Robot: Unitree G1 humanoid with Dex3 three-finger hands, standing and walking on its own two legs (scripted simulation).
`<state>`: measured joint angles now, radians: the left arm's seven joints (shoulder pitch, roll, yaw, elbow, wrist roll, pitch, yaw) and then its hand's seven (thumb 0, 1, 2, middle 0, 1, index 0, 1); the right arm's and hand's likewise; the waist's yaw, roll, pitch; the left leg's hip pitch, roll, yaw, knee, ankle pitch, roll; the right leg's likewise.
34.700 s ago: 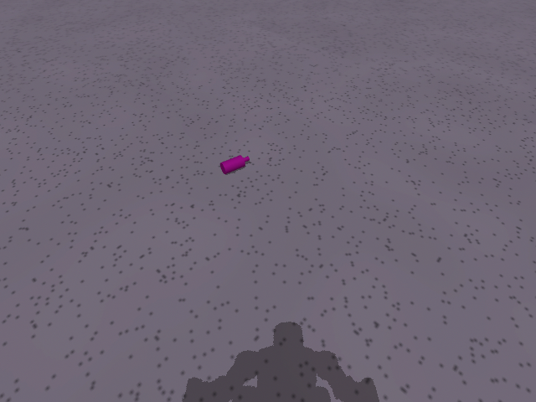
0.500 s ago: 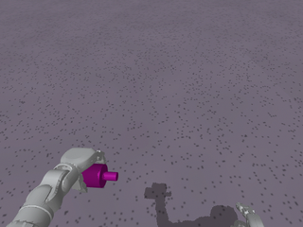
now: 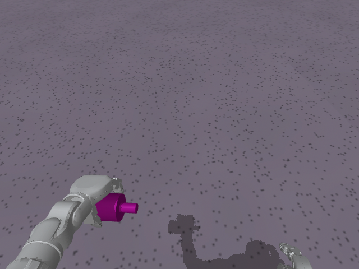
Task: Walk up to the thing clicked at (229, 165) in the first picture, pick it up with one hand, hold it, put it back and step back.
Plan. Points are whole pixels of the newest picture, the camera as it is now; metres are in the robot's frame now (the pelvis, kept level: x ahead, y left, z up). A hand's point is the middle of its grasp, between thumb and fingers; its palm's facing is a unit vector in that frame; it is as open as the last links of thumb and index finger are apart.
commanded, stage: crouch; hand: left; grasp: from above
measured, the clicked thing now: (105, 206) +0.30 +0.21 -0.06
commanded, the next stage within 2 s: lower in 1.88 s
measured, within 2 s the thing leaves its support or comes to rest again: neither
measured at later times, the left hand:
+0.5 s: hand (115, 215) +0.36 +0.25 -0.26, palm faces -0.40 +0.10 -0.91, open 9.8 cm
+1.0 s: hand (126, 224) +0.40 +0.26 -0.47, palm faces -0.45 +0.05 -0.89, open 9.6 cm
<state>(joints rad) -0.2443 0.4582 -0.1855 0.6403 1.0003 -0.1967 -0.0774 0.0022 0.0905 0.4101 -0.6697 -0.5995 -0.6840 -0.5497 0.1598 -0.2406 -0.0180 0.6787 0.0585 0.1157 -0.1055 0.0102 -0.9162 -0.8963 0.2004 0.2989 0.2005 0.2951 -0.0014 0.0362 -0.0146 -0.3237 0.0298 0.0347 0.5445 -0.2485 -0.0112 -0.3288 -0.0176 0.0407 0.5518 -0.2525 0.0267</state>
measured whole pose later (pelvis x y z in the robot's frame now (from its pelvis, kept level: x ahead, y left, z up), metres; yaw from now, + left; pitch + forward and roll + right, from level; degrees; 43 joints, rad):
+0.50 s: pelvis -0.04 +0.01 -0.15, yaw +0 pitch +27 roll -3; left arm -0.66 0.48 -0.12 1.15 1.25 -0.20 0.32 0.00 0.07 0.45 -0.66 -0.63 -0.68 -0.58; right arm 0.21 -0.26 -0.08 0.73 -0.03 0.09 -0.03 0.01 -0.92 -0.90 0.20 0.30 0.20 0.29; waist -0.11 0.02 -0.17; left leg -1.38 0.03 -0.03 1.45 -0.53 0.00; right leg -1.34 0.00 0.01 1.40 -0.53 0.04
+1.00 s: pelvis -0.06 +0.01 -0.32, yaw -2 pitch +38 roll -7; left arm -0.87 0.65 0.02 1.26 1.32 -0.28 0.31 0.00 0.12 0.32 -0.73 -0.50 -0.75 -0.44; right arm 0.18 -0.23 -0.02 0.73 -0.09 -0.01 0.06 0.00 -0.92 -0.90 0.20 0.30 0.20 0.29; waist -0.20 0.02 -0.16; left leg -2.03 0.01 -0.09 2.02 -0.65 0.00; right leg -1.96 -0.01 -0.02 1.95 -0.66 0.06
